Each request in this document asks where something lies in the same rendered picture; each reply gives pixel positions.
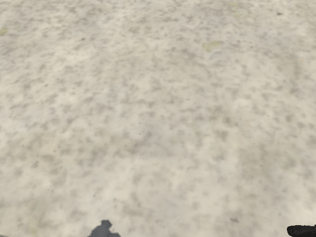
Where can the right robot hand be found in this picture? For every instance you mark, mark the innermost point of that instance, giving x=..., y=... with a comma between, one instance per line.
x=301, y=231

